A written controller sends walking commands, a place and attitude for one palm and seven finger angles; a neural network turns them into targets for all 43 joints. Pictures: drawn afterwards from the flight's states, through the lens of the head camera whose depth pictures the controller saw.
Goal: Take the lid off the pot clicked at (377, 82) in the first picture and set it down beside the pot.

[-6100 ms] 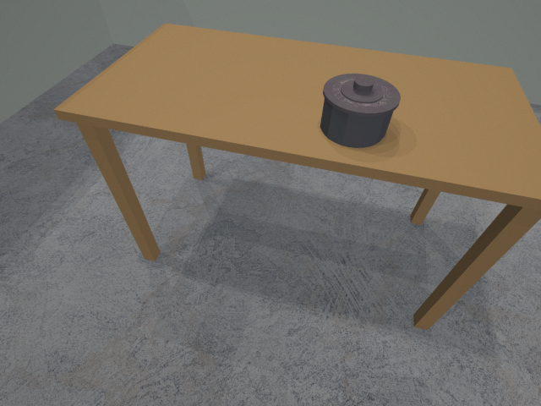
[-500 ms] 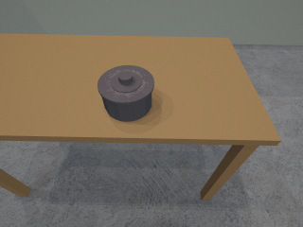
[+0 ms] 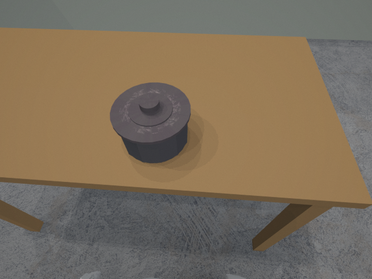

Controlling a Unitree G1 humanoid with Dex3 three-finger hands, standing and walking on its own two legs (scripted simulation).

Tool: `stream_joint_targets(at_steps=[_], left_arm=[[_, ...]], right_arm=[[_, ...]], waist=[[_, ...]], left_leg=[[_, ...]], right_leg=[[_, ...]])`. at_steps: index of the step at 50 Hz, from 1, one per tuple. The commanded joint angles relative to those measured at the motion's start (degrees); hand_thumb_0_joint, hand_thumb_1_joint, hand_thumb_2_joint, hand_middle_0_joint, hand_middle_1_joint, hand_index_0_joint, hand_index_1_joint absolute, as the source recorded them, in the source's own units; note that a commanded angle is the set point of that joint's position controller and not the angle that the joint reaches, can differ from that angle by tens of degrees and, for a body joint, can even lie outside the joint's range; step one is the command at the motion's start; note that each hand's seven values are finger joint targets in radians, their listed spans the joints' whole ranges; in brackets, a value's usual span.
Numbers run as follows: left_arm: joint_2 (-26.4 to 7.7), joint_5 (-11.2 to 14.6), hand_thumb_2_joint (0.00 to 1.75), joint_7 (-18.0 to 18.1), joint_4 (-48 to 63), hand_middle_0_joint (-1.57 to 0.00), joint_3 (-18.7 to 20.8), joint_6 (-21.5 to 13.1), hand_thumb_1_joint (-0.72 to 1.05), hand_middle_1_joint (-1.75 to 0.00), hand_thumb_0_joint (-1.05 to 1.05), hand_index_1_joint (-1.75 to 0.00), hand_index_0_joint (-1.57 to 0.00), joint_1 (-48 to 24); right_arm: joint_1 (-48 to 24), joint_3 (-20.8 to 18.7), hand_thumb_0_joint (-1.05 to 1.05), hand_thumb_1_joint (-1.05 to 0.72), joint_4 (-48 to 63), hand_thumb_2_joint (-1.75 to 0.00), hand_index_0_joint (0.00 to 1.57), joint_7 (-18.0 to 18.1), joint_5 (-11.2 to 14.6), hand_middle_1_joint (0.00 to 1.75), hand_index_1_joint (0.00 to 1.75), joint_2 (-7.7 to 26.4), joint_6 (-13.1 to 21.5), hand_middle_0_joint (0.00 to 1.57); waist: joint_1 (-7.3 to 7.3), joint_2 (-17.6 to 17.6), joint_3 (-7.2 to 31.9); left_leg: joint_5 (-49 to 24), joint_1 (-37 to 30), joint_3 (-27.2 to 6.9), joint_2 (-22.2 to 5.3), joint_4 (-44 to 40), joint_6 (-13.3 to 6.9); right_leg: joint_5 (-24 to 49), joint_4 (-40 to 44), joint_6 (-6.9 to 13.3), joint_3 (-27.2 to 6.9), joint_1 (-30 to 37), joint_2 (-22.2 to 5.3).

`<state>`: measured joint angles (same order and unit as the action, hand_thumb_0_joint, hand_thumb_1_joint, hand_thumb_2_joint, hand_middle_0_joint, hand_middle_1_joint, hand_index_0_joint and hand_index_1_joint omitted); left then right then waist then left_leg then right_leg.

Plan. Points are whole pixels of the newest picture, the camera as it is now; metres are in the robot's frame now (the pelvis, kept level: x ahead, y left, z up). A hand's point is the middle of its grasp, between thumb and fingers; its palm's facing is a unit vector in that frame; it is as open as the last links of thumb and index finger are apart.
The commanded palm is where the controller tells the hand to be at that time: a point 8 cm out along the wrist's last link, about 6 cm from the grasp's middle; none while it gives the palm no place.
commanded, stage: come to a stop and stand still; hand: left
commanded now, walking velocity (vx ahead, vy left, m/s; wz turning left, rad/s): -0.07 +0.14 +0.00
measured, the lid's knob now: (149, 103) +0.44 +0.10 +0.12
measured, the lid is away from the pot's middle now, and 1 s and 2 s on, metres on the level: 0.00 0.00 0.00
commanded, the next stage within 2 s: look again from close up in 0.70 s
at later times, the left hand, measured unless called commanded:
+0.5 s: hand out of the picture +0.02 +0.25 -0.16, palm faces -0.05 -0.96 -0.27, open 7.4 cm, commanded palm none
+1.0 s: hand out of the picture +0.00 +0.22 -0.16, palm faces -0.07 -0.97 -0.21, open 7.4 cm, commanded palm none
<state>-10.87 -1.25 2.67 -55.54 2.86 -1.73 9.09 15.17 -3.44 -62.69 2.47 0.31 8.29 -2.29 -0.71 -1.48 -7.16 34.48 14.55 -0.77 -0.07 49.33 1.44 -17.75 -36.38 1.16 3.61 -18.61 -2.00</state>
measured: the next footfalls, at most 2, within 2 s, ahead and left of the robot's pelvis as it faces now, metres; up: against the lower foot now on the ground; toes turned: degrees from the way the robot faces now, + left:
left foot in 0.20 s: +0.01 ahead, +0.12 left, +0.00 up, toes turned -1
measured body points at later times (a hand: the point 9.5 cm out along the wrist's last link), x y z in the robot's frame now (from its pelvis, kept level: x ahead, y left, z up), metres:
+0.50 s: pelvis -0.02 +0.06 +0.00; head -0.03 +0.05 +0.45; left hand +0.02 +0.30 -0.14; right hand +0.07 -0.17 -0.14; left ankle +0.01 +0.11 -0.73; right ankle +0.01 -0.10 -0.72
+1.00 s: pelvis +0.00 +0.05 +0.01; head -0.01 +0.03 +0.46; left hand +0.00 +0.27 -0.14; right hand -0.01 -0.18 -0.15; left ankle +0.01 +0.11 -0.73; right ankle +0.01 -0.10 -0.73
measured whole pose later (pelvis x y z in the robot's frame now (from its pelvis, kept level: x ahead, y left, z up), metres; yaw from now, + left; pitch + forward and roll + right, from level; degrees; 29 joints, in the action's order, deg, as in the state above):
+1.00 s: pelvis +0.00 +0.05 +0.01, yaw -5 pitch -1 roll +1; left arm -8.1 -1.2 2.4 -61.5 -1.5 -0.6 19.4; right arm 16.0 -1.0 -61.9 0.2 -0.6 10.0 0.4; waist 0.1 -1.0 0.2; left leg 14.0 11.8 6.2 3.4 26.2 -4.6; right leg -13.4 -29.2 -2.2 -1.7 -15.1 -3.3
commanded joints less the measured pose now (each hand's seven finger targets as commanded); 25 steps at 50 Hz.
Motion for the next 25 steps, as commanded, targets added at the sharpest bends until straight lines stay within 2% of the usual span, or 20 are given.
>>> stream_joint_targets(at_steps=[1, 3, 5, 7, 8, 9, 10, 11, 12, 13, 14, 15, 16, 17, 18, 19, 20, 21, 23, 25], left_arm=[[-8.5, -0.5, 0.9, 1.2, 1.8, -0.2, 1.8, 1.1, 0.9, -0.3, 0.0, -0.3, -0.2, 6.1], [-9.6, -0.7, 0.9, 1.2, 2.8, -0.2, 2.1, 1.3, 0.9, -0.3, 0.0, -0.3, -0.2, 5.1], [-10.2, -0.6, 0.9, 1.1, 3.3, -0.2, 2.2, 1.6, 0.9, -0.3, 0.0, -0.3, -0.2, 4.7], [-10.2, -0.7, 0.9, 0.8, 4.3, -0.2, 2.0, 1.8, 0.9, -0.3, 0.0, -0.3, -0.2, 2.6], [-10.0, -0.5, 0.9, 0.7, 4.5, -0.2, 1.9, 2.0, 0.9, -0.3, 0.0, -0.3, -0.2, 1.5], [-8.6, -0.3, 0.9, 0.4, 4.9, -0.2, 1.5, 2.2, 0.9, -0.3, 0.0, -0.3, -0.2, 1.1], [-11.0, 1.4, 0.9, 1.7, 4.6, -0.2, 0.2, 0.4, 0.9, -0.3, 0.0, -0.3, -0.2, 2.1], [-6.9, 1.1, 0.9, 1.1, 6.7, -0.2, -0.1, 2.0, 0.9, -0.3, 0.0, -0.3, -0.2, 5.8], [-6.9, 0.5, 0.9, 0.9, 5.9, -0.2, -0.1, 2.4, 0.9, -0.3, 0.0, -0.3, -0.2, 6.0], [-7.1, 0.3, 0.9, 0.6, 4.2, -0.2, -0.9, 2.9, 0.9, -0.3, 0.0, -0.3, -0.2, 6.3], [-6.4, 0.1, 0.9, 0.4, 3.6, -0.2, -1.3, 3.2, 0.9, -0.3, 0.0, -0.3, -0.2, 7.2], [-5.7, -0.3, 0.9, 0.1, 3.3, -0.2, -1.5, 3.3, 0.9, -0.3, 0.0, -0.3, -0.2, 8.7], [-5.3, -0.4, 0.9, 0.0, 2.4, -0.2, -1.8, 2.9, 0.9, -0.3, 0.0, -0.3, -0.2, 10.0], [-5.2, -0.5, 0.9, 0.0, 2.2, -0.2, -2.1, 2.4, 0.9, -0.3, 0.0, -0.3, -0.2, 10.7], [-5.4, -0.5, 0.9, 0.1, 2.5, -0.2, -2.4, 1.9, 0.9, -0.3, 0.0, -0.3, -0.2, 10.5], [-5.7, -0.5, 0.9, 0.2, 3.0, -0.2, -2.5, 1.6, 0.9, -0.3, 0.0, -0.3, -0.2, 10.1], [-6.5, -0.4, 0.9, 0.1, 3.1, -0.2, -2.2, 1.5, 0.9, -0.3, 0.0, -0.3, -0.2, 9.1], [-6.6, -0.3, 0.9, 0.2, 3.3, -0.2, -2.1, 1.6, 0.9, -0.3, 0.0, -0.3, -0.2, 9.1], [-5.6, -0.2, 0.9, 0.2, 3.5, -0.2, -2.1, 1.2, 0.9, -0.3, 0.0, -0.3, -0.2, 9.7], [-5.5, -0.2, 0.9, 0.2, 2.9, -0.2, -2.1, 1.1, 0.9, -0.3, 0.0, -0.3, -0.2, 11.0]], right_arm=[[2.8, -0.9, 0.0, -0.9, 4.0, -0.9, 0.2, -0.1, -0.2, 0.3, 0.3, 2.9, 0.7, 0.2], [2.5, -0.8, 0.0, -0.9, 4.8, -0.9, 0.2, -0.6, -0.3, 0.3, 0.3, 3.0, 0.7, 0.2], [2.6, -0.7, 0.0, -0.9, 5.1, -0.9, 0.2, -0.9, -0.4, 0.3, 0.3, 2.7, 0.9, 0.2], [3.1, -0.6, 0.0, -0.9, 5.7, -0.9, 0.2, -1.2, -0.4, 0.3, 0.3, 2.6, 1.1, 0.2], [4.4, -0.4, 0.0, -0.9, 5.4, -0.9, 0.2, -1.3, -0.5, 0.3, 0.3, 2.7, 1.4, 0.2], [4.3, -0.4, 0.0, -0.9, 5.5, -0.9, 0.2, -1.4, -0.7, 0.3, 0.3, 3.7, 2.0, 0.2], [4.1, 0.0, 0.0, -0.9, 7.2, -0.9, 0.2, -1.1, -3.3, 0.3, 0.3, 8.7, 3.1, 0.2], [-2.4, -1.4, 0.0, -0.9, 12.5, -0.9, 0.2, -1.3, -1.8, 0.3, 0.3, 9.8, 3.6, 0.2], [-5.4, -1.9, 0.0, -0.9, 13.9, -0.9, 0.2, -1.7, -1.6, 0.3, 0.3, 11.4, 3.1, 0.2], [-9.0, -1.5, 0.0, -0.9, 13.8, -0.9, 0.2, -1.7, -1.3, 0.3, 0.3, 11.1, 2.8, 0.2], [-11.3, -1.0, 0.0, -0.9, 14.4, -0.9, 0.2, -1.7, -1.3, 0.3, 0.3, 10.2, 2.5, 0.2], [-12.1, -0.5, 0.0, -0.9, 14.9, -0.9, 0.2, -1.8, -1.5, 0.3, 0.3, 10.0, 2.2, 0.2], [-11.6, -0.1, 0.0, -0.9, 14.7, -0.9, 0.2, -1.9, -1.4, 0.3, 0.3, 10.1, 2.0, 0.2], [-10.4, 0.0, 0.0, -0.9, 14.5, -0.9, 0.2, -2.1, -1.2, 0.3, 0.3, 9.8, 1.9, 0.2], [-8.8, 0.2, 0.0, -0.9, 14.4, -0.9, 0.2, -2.2, -1.0, 0.3, 0.3, 9.5, 1.8, 0.2], [-7.4, 0.3, 0.0, -0.9, 14.0, -0.9, 0.2, -2.2, -1.0, 0.3, 0.3, 9.3, 2.0, 0.2], [-6.0, 0.4, 0.0, -0.9, 13.8, -0.9, 0.2, -2.2, -1.2, 0.3, 0.3, 8.7, 1.9, 0.2], [-5.5, 0.2, 0.0, -0.9, 13.7, -0.9, 0.2, -2.2, -1.4, 0.3, 0.3, 9.5, 1.9, 0.2], [-4.9, -0.1, 0.0, -0.9, 13.4, -0.9, 0.2, -2.1, -1.5, 0.3, 0.3, 10.2, 2.3, 0.2], [-4.9, 0.1, 0.0, -0.9, 13.1, -0.9, 0.2, -2.1, -1.5, 0.3, 0.3, 10.0, 2.7, 0.2]], waist=[[1.37, 12.4, 8.5], [1.06, 10.2, 10.0], [1.04, 9.7, 12.1], [-0.48, 9.2, 9.9], [-1.42, 9.1, 9.6], [-1.35, 5.5, 9.1], [-1.62, -8.1, 19.1], [0.71, -14.3, 22.4], [0.53, -16.1, 19.9], [1.71, -18.1, 14.0], [2.96, -14.1, 6.6], [4.06, -9.3, 0.8], [4.33, -3.1, -2.8], [3.8, 1.3, -4.4], [2.58, 3.2, -4.9], [1.54, 2.8, -4.0], [0.74, 1.1, -1.9], [0.31, 2.1, 0.3], [0.27, 0.7, 3.8], [0.88, -1.1, 7.0]], left_leg=[[-0.3, 8.0, -0.1, -0.3, 5.1, 0.1], [-4.1, 7.1, 1.2, 0.4, 0.6, 0.5], [-9.1, 4.2, 2.8, 0.7, -4.6, 0.7], [-15.0, -0.8, 3.7, 0.9, -12.7, 0.4], [-20.6, -5.1, 3.9, 0.7, -19.2, 0.0], [-25.6, -8.1, 2.1, -1.0, -23.8, -0.9], [-41.2, -13.1, -3.8, -3.7, -25.1, -3.7], [-39.0, -12.9, -6.2, -10.5, -24.7, -5.1], [-31.4, -8.5, -8.7, -10.7, -27.3, -6.9], [-22.5, -2.5, -9.3, -10.7, -30.3, -7.6], [-13.8, 5.9, -8.5, -10.0, -32.2, -7.3], [-8.1, 11.6, -8.5, -9.6, -32.8, -6.4], [-5.3, 15.0, -7.9, -8.5, -32.6, -5.5], [-4.4, 13.9, -6.9, -6.8, -31.4, -4.6], [-4.9, 11.6, -6.1, -5.6, -30.5, -4.2], [-6.6, 8.6, -5.6, -5.0, -29.7, -4.2], [-6.5, 5.7, -5.9, -5.1, -30.1, -4.2], [-5.2, 4.2, -6.4, -5.5, -30.2, -4.5], [-6.4, 2.1, -7.6, -6.5, -31.7, -5.1], [-9.3, 0.2, -8.2, -7.6, -33.3, -5.6]], right_leg=[[50.8, 9.9, 13.6, -15.6, 10.1, -15.7], [48.3, 9.3, 12.5, -14.7, 10.8, -14.9], [43.0, 8.5, 11.2, -13.9, 10.1, -14.4], [34.1, 8.6, 8.6, -13.2, 4.9, -13.4], [27.1, 7.7, 6.3, -11.9, 2.1, -11.9], [20.5, 5.0, 3.6, -9.7, -0.4, -8.9], [15.3, -2.5, 1.8, -8.5, 6.2, -2.5], [-3.7, -3.2, 0.2, -2.4, 1.3, -0.1], [-8.5, -5.3, 0.5, -2.9, 0.5, 0.8], [-8.1, -6.3, 0.5, -3.4, 0.6, -0.5], [-5.3, -4.7, 0.5, -3.7, 1.5, -0.6], [-2.2, -1.6, 0.4, -3.7, 1.4, 0.0], [0.7, 2.1, 0.3, -3.8, 1.9, 0.0], [1.1, 5.9, 0.9, -5.4, 0.0, -0.2], [-0.7, 8.3, 1.8, -7.6, -2.8, -1.0], [-2.1, 10.0, 2.4, -8.9, -4.8, -2.1], [-3.6, 10.3, 2.7, -9.0, -5.6, -2.5], [-4.5, 9.5, 2.2, -8.4, -5.5, -1.9], [-1.6, 7.8, 1.5, -7.0, -3.7, -1.1], [1.6, 6.5, 1.0, -5.1, -0.9, -0.9]])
